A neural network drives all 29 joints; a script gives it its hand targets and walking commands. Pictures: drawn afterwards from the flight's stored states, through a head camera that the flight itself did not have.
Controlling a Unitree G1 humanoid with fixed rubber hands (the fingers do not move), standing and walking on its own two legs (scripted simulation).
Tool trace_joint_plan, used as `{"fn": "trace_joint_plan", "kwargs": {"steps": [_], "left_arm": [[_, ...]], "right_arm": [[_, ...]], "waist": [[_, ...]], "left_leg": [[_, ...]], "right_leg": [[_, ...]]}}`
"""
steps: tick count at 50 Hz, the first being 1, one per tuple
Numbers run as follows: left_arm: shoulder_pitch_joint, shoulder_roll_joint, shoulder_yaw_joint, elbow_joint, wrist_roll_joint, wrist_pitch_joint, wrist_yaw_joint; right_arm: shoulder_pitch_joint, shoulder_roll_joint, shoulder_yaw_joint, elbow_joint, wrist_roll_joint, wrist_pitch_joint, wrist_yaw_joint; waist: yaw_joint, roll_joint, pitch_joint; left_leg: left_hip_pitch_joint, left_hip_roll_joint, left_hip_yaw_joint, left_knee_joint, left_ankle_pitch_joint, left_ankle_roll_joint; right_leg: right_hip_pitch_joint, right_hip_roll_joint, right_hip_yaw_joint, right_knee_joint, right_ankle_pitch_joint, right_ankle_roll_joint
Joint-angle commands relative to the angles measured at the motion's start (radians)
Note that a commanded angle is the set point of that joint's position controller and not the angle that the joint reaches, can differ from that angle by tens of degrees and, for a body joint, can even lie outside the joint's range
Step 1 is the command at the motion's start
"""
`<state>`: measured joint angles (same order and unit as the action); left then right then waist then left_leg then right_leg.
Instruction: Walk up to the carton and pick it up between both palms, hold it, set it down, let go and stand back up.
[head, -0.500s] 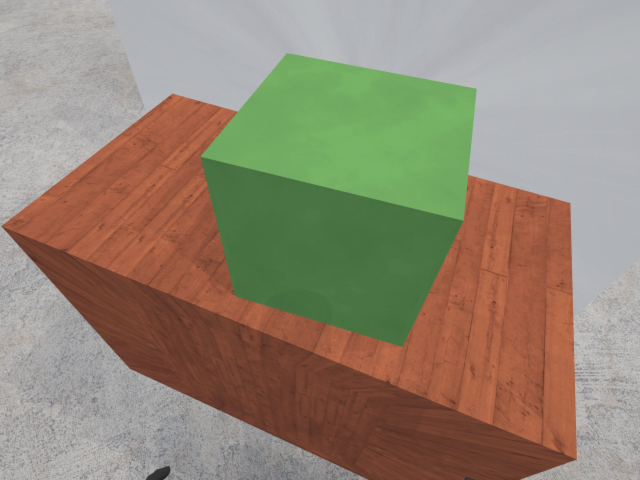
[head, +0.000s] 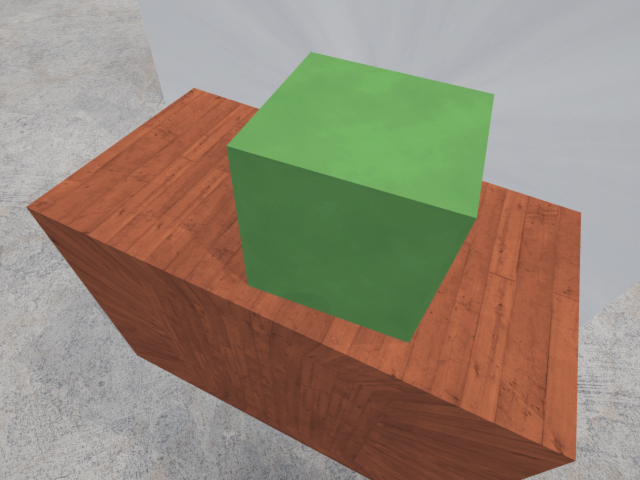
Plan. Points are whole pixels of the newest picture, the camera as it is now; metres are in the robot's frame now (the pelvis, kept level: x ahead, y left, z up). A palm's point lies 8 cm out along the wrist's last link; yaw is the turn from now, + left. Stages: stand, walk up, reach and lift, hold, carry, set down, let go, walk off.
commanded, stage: walk up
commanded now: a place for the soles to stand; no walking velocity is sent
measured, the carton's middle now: (360, 198) +0.50 -0.06 +0.06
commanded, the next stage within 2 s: none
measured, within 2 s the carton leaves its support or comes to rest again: neither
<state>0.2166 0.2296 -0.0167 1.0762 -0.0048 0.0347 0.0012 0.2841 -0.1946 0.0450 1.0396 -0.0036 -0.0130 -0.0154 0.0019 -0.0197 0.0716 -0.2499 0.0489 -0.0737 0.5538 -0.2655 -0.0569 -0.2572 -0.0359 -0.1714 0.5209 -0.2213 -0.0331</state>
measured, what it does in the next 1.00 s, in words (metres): steps to the left, turning right: left foot, then right foot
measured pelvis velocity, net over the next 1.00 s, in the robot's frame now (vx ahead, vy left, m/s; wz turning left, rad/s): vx -0.01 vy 0.16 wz -0.31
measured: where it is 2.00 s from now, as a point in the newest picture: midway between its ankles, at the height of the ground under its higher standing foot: outside the picture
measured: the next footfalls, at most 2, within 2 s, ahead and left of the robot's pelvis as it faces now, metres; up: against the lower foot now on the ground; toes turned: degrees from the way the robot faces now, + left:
left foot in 0.50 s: +0.09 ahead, +0.27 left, +0.00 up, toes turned -25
right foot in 0.82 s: +0.03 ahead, +0.05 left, +0.00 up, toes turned -15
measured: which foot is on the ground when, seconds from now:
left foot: down 0.00-0.18, up 0.20-0.48, down 0.50-1.00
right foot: down 0.00-0.50, up 0.52-0.80, down 0.82-1.00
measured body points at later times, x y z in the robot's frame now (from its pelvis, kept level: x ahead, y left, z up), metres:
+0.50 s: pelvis -0.03 +0.10 -0.03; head +0.03 +0.10 +0.42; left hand +0.00 +0.36 -0.17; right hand +0.08 -0.17 -0.16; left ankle +0.00 +0.25 -0.74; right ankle +0.04 -0.10 -0.73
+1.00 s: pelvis -0.01 +0.16 -0.02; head +0.01 +0.14 +0.43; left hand +0.12 +0.36 -0.15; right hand -0.01 -0.10 -0.17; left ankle +0.04 +0.28 -0.72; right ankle -0.01 +0.05 -0.73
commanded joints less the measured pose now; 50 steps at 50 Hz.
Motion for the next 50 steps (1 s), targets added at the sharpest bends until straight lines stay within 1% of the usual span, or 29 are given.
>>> {"fn": "trace_joint_plan", "kwargs": {"steps": [1,5,8,9,10,11,13,14,18,21,22,24,25,26,27,28,31,33,35,37,39,40,41,42,43,44,45,48,50], "left_arm": [[0.005,0.172,0.026,-0.058,0.003,-0.014,0.01],[0.036,0.155,0.025,-0.046,0.003,-0.015,0.006],[0.014,0.167,0.024,-0.046,0.004,-0.019,0.01],[0.186,0.174,0.067,-0.071,0.043,-0.04,0.043],[0.283,0.236,0.087,-0.056,0.044,-0.049,0.068],[0.244,0.262,0.107,-0.067,0.05,-0.055,0.091],[0.171,0.218,0.109,-0.113,0.047,-0.067,0.111],[0.137,0.214,0.117,-0.143,0.048,-0.077,0.109],[0.066,0.199,0.142,-0.219,0.06,-0.093,0.103],[0.076,0.214,0.142,-0.256,0.068,-0.097,0.099],[0.047,0.225,0.149,-0.269,0.071,-0.091,0.087],[0.009,0.198,0.139,-0.3,0.073,-0.062,0.061],[0.07,0.105,0.109,-0.309,0.066,-0.048,0.04],[0.08,0.04,0.091,-0.343,0.053,-0.035,0.039],[0.059,0.053,0.095,-0.352,0.047,-0.031,0.053],[0.036,0.094,0.095,-0.344,0.04,-0.032,0.051],[0.186,0.127,0.111,-0.293,0.029,-0.045,0.041],[0.121,0.113,0.107,-0.306,0.048,-0.049,0.035],[0.098,0.096,0.1,-0.324,0.037,-0.045,0.025],[0.079,0.084,0.099,-0.328,0.033,-0.042,0.019],[0.108,0.062,0.1,-0.323,0.026,-0.057,0.011],[0.187,0.049,0.101,-0.309,0.021,-0.071,0.012],[0.243,0.091,0.11,-0.292,0.018,-0.084,0.016],[0.218,0.183,0.131,-0.316,0.007,-0.093,0.021],[0.221,0.198,0.135,-0.294,-0.005,-0.085,0.023],[0.207,0.157,0.123,-0.297,-0.002,-0.082,0.027],[0.173,0.135,0.114,-0.297,0.004,-0.075,0.033],[0.128,0.121,0.101,-0.324,0.024,-0.071,0.043],[0.075,0.108,0.102,-0.329,0.031,-0.07,0.036]], "right_arm": [[0.029,-0.155,-0.037,-0.061,-0.007,-0.021,-0.012],[0.022,-0.185,-0.045,-0.061,0.004,-0.022,-0.011],[0.031,-0.15,-0.035,-0.069,-0.003,-0.025,-0.012],[-0.097,-0.259,-0.082,-0.086,-0.061,0.013,0.005],[-0.123,-0.233,-0.082,-0.121,-0.092,0.042,0.011],[-0.069,-0.203,-0.093,-0.111,-0.099,0.063,0.008],[-0.097,-0.176,-0.093,-0.131,-0.087,0.078,0.016],[-0.106,-0.145,-0.088,-0.142,-0.08,0.08,0.019],[-0.106,-0.153,-0.093,-0.19,-0.075,0.095,0.046],[-0.163,-0.174,-0.091,-0.223,-0.059,0.096,0.056],[-0.117,-0.146,-0.085,-0.204,-0.047,0.089,0.052],[0.076,-0.155,-0.1,-0.154,-0.032,0.059,0.055],[0.082,-0.221,-0.114,-0.157,-0.032,0.049,0.053],[-0.004,-0.316,-0.128,-0.201,-0.016,0.054,0.037],[-0.07,-0.363,-0.142,-0.226,0.0,0.059,0.019],[-0.118,-0.336,-0.135,-0.233,0.004,0.06,0.009],[-0.194,-0.234,-0.116,-0.259,-0.04,0.042,-0.006],[-0.122,-0.174,-0.105,-0.252,-0.044,0.018,-0.005],[-0.13,-0.19,-0.115,-0.259,-0.057,0.002,-0.01],[-0.09,-0.179,-0.108,-0.233,-0.05,-0.007,-0.008],[-0.1,-0.193,-0.103,-0.242,-0.047,-0.005,-0.005],[-0.151,-0.197,-0.089,-0.231,-0.051,0.002,0.001],[-0.141,-0.141,-0.069,-0.238,-0.048,0.006,0.01],[-0.09,-0.074,-0.054,-0.26,-0.031,0.011,0.019],[-0.084,-0.1,-0.062,-0.268,-0.035,0.029,0.007],[-0.14,-0.123,-0.064,-0.275,-0.034,0.037,0.003],[-0.165,-0.102,-0.059,-0.265,-0.027,0.033,0.004],[-0.087,-0.095,-0.05,-0.242,-0.027,0.018,0.001],[-0.052,-0.089,-0.06,-0.234,-0.037,0.008,0.004]], "waist": [[0.002,0.041,0.011],[0.018,0.093,0.007],[-0.002,-0.003,-0.026],[0.087,0.107,0.003],[0.092,0.047,-0.012],[0.054,0.075,-0.01],[0.023,0.028,0.02],[0.011,-0.089,0.014],[-0.012,-0.166,-0.063],[0.014,-0.14,-0.089],[-0.009,-0.197,-0.088],[-0.083,-0.076,-0.19],[-0.069,0.209,-0.169],[-0.061,0.374,-0.09],[-0.071,0.354,-0.063],[-0.058,0.294,0.029],[0.021,0.283,0.014],[-0.033,0.185,-0.027],[-0.023,0.152,-0.024],[-0.03,0.117,0.002],[-0.007,0.097,-0.016],[0.058,0.089,-0.022],[0.073,-0.046,-0.08],[0.042,-0.227,-0.098],[0.054,-0.207,-0.062],[0.069,-0.109,0.004],[0.067,-0.092,0.007],[0.041,-0.155,-0.075],[0.007,-0.107,-0.11]], "left_leg": [[-0.1,0.03,-0.052,-0.114,0.007,0.105],[-0.142,0.029,-0.092,-0.15,-0.077,0.1],[-0.124,0.024,-0.084,-0.108,0.044,0.101],[-0.274,-0.028,0.053,0.153,-0.093,0.039],[-0.376,-0.006,0.069,0.345,-0.292,0.005],[-0.416,0.039,0.012,0.458,-0.313,0.005],[-0.416,0.079,-0.029,0.53,-0.236,0.002],[-0.378,0.102,-0.03,0.544,-0.205,-0.005],[-0.287,0.133,-0.036,0.566,-0.212,-0.022],[-0.167,0.131,-0.021,0.418,-0.21,-0.011],[-0.124,0.108,0.012,0.326,-0.217,-0.002],[0.16,0.04,0.068,0.015,-0.038,0.04],[0.169,0.112,-0.076,-0.132,-0.122,0.068],[0.061,0.304,-0.394,-0.279,-0.223,0.153],[-0.076,0.383,-0.497,-0.359,-0.419,0.263],[-0.154,0.349,-0.411,-0.365,-0.446,0.26],[-0.012,0.274,-0.198,-0.183,-0.125,0.261],[0.083,0.305,-0.208,-0.163,0.026,0.288],[0.097,0.347,-0.203,-0.177,-0.089,0.309],[0.074,0.376,-0.211,-0.177,-0.04,0.301],[0.003,0.338,-0.097,-0.119,0.029,0.26],[-0.085,0.281,0.015,0.01,0.122,0.214],[-0.174,0.207,0.119,0.2,0.14,0.157],[-0.283,0.04,0.196,0.36,-0.123,0.065],[-0.247,0.021,0.116,0.377,-0.424,0.054],[-0.282,0.029,0.073,0.419,-0.444,0.051],[-0.32,0.036,0.077,0.399,-0.423,0.044],[-0.223,0.054,0.062,0.306,-0.27,0.038],[-0.125,0.038,0.08,0.169,-0.14,0.047]], "right_leg": [[0.013,-0.127,0.167,-0.182,-0.188,-0.023],[0.045,-0.099,0.14,-0.156,-0.193,-0.011],[0.075,-0.118,0.155,-0.166,-0.183,-0.019],[0.173,-0.295,0.452,-0.249,-0.138,-0.084],[0.201,-0.447,0.611,-0.292,-0.119,-0.142],[0.205,-0.527,0.666,-0.28,-0.068,-0.2],[0.151,-0.425,0.522,-0.233,0.093,-0.205],[0.093,-0.396,0.456,-0.223,0.149,-0.193],[0.017,-0.366,0.443,-0.243,-0.057,-0.19],[-0.039,-0.344,0.437,-0.171,0.091,-0.179],[-0.049,-0.319,0.384,-0.108,0.128,-0.16],[-0.161,-0.158,0.222,0.161,0.021,-0.069],[-0.319,-0.02,0.131,0.351,-0.184,-0.013],[-0.451,0.11,0.146,0.51,-0.497,0.028],[-0.427,0.056,0.219,0.64,-0.508,0.024],[-0.416,0.041,0.251,0.72,-0.443,0.025],[-0.397,0.017,0.252,0.71,-0.305,0.041],[-0.389,-0.003,0.234,0.64,-0.332,0.06],[-0.354,-0.033,0.24,0.505,-0.352,0.055],[-0.291,-0.025,0.228,0.385,-0.301,0.041],[-0.108,0.007,0.188,0.201,-0.168,0.011],[0.083,0.017,0.205,0.006,-0.006,-0.004],[0.215,-0.057,0.345,-0.063,0.126,-0.029],[0.215,-0.245,0.716,-0.137,0.237,-0.13],[0.097,-0.303,0.816,-0.151,0.176,-0.245],[0.063,-0.282,0.799,-0.164,0.076,-0.272],[0.105,-0.235,0.693,-0.155,0.044,-0.253],[0.073,-0.207,0.657,-0.122,0.067,-0.203],[0.037,-0.175,0.607,-0.042,0.16,-0.173]]}}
